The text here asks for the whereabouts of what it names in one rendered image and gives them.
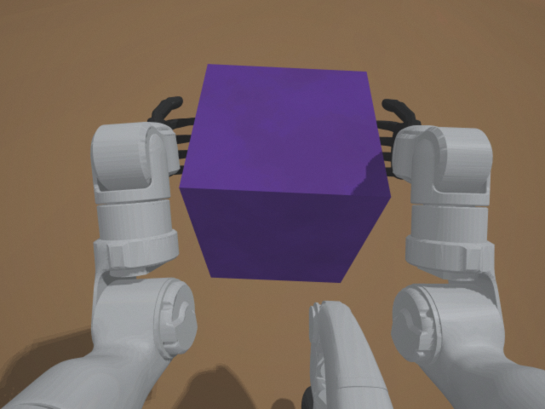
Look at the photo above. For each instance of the robot left hand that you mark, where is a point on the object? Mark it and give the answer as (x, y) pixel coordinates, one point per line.
(158, 116)

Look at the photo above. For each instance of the right robot forearm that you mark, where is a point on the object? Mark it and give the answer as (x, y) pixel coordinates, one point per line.
(449, 170)

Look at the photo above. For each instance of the right robot thigh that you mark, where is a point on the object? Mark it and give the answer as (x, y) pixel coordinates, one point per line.
(352, 377)

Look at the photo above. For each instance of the robot right hand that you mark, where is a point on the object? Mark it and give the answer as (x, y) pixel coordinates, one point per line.
(408, 118)

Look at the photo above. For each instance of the robot left upper arm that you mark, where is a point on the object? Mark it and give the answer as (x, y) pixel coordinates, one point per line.
(139, 326)

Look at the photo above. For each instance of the robot right shin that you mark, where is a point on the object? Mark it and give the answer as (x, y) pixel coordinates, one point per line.
(317, 377)

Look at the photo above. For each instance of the left robot forearm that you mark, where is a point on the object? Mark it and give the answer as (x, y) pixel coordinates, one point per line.
(131, 164)

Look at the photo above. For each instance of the robot right upper arm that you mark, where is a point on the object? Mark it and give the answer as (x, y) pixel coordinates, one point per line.
(454, 333)

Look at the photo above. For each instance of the carton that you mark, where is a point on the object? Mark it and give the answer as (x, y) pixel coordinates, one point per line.
(284, 176)

